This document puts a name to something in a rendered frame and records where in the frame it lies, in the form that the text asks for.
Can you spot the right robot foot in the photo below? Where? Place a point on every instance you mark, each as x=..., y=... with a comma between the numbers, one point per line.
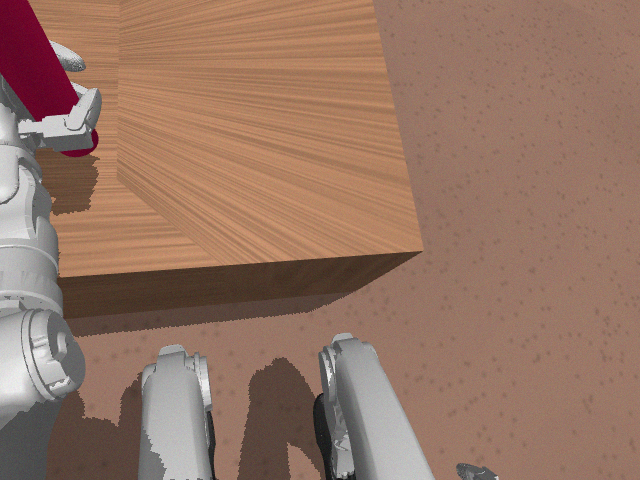
x=323, y=438

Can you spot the left robot arm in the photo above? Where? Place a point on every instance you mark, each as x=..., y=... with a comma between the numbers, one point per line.
x=40, y=362

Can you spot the can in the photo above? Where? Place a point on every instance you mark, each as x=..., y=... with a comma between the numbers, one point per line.
x=30, y=66

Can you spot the right robot hand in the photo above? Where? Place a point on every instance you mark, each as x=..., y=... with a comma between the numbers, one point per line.
x=471, y=472

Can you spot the left robot hand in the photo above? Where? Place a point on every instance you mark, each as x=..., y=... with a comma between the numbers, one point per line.
x=60, y=132

